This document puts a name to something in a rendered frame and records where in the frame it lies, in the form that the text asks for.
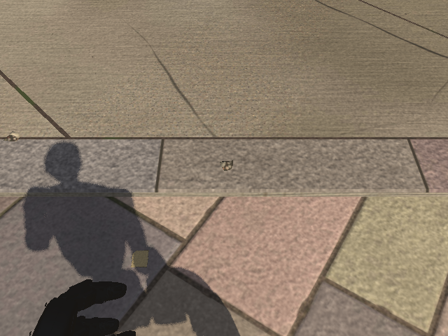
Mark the robot left hand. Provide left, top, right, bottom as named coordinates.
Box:
left=29, top=279, right=136, bottom=336

